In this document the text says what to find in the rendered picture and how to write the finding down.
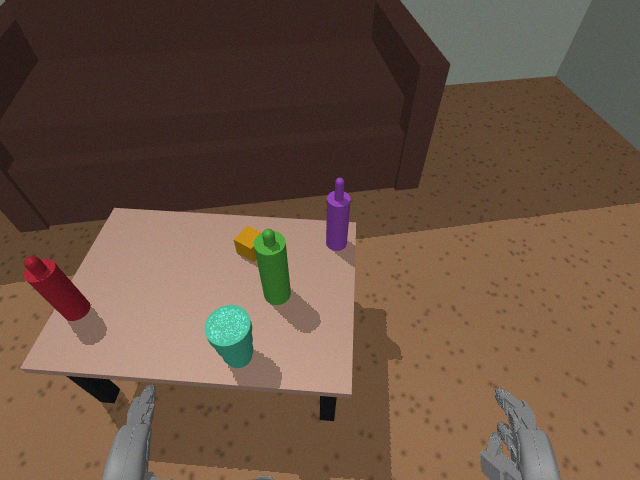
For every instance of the left robot hand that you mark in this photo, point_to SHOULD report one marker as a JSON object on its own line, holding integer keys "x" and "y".
{"x": 130, "y": 451}

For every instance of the coffee table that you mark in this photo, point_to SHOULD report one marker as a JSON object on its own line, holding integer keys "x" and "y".
{"x": 152, "y": 279}

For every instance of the right robot hand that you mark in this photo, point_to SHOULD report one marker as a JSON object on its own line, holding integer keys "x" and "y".
{"x": 531, "y": 451}

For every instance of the sofa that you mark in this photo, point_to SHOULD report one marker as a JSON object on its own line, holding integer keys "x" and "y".
{"x": 177, "y": 105}

